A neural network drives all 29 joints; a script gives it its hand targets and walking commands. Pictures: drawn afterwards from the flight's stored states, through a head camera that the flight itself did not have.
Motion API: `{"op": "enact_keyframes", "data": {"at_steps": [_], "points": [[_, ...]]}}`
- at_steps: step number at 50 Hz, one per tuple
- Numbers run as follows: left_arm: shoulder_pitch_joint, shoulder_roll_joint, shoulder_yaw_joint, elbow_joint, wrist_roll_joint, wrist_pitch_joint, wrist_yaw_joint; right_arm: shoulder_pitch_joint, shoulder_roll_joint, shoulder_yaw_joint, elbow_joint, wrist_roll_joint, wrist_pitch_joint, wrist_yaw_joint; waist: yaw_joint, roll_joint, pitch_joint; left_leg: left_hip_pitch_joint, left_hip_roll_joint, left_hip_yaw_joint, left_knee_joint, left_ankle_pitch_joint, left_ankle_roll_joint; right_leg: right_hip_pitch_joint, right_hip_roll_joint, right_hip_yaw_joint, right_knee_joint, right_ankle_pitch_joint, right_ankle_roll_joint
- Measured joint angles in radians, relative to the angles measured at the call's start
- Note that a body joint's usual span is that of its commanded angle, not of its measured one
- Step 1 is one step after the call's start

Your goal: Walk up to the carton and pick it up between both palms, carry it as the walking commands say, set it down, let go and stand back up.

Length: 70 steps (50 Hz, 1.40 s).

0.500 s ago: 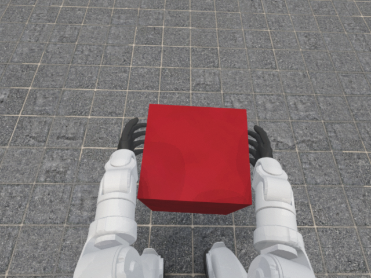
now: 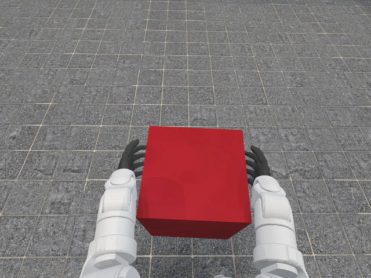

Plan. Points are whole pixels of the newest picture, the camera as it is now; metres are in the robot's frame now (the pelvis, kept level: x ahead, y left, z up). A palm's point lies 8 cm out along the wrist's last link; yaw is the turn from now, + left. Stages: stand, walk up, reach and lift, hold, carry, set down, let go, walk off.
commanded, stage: reach and lift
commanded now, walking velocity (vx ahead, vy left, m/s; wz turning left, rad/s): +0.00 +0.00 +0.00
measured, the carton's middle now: (192, 188) +0.34 -0.04 -0.07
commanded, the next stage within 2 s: hold in 1.98 s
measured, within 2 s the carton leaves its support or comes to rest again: neither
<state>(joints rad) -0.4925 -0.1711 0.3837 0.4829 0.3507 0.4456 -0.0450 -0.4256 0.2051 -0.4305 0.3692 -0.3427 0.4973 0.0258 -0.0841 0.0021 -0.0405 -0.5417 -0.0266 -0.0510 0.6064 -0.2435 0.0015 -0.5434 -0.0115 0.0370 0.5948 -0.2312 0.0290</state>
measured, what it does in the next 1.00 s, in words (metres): stands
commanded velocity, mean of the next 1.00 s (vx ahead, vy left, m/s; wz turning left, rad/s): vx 0.00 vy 0.00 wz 0.00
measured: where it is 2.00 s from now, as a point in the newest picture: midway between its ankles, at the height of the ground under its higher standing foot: outside the picture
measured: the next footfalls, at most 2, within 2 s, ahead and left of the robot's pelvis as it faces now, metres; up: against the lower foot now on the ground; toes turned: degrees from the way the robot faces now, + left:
none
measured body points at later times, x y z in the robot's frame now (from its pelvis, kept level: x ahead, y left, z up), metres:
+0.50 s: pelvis +0.01 +0.01 +0.02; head +0.00 +0.01 +0.47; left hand +0.35 +0.12 +0.05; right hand +0.31 -0.18 +0.05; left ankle +0.03 +0.12 -0.72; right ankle +0.03 -0.14 -0.72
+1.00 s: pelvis +0.02 +0.00 +0.02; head -0.02 +0.00 +0.47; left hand +0.33 +0.14 +0.07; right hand +0.32 -0.16 +0.07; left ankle +0.03 +0.12 -0.72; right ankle +0.03 -0.14 -0.72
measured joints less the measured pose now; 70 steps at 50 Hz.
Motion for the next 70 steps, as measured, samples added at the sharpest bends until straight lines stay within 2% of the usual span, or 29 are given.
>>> {"op": "enact_keyframes", "data": {"at_steps": [18,30,36,54,70], "points": [[0.105,-0.012,-0.061,-0.090,-0.005,0.111,0.013,0.066,-0.025,0.080,-0.042,0.026,0.114,-0.001,0.004,-0.005,0.053,0.320,0.006,-0.001,-0.179,0.048,0.006,0.329,-0.002,0.000,-0.199,0.059,0.002],[0.146,-0.004,-0.114,-0.172,-0.029,0.211,0.017,0.106,-0.038,0.137,-0.126,0.048,0.218,-0.010,0.014,-0.004,0.074,0.452,0.001,0.003,-0.234,0.057,0.012,0.460,-0.009,0.004,-0.254,0.068,0.006],[0.151,-0.002,-0.118,-0.185,-0.025,0.250,0.014,0.106,-0.038,0.146,-0.131,0.044,0.254,-0.010,0.026,-0.005,0.076,0.488,0.003,0.005,-0.253,0.060,0.011,0.492,-0.008,0.007,-0.267,0.070,0.004],[0.177,0.005,-0.127,-0.224,-0.030,0.273,0.010,0.114,-0.040,0.179,-0.137,0.041,0.264,-0.013,0.068,0.000,0.086,0.508,0.017,-0.006,-0.274,0.066,-0.005,0.511,0.006,-0.003,-0.281,0.072,-0.010],[0.195,0.010,-0.131,-0.242,-0.040,0.274,0.013,0.122,-0.042,0.198,-0.133,0.047,0.253,-0.017,0.084,0.001,0.095,0.514,0.021,-0.007,-0.272,0.064,-0.010,0.518,0.011,-0.004,-0.281,0.070,-0.014]]}}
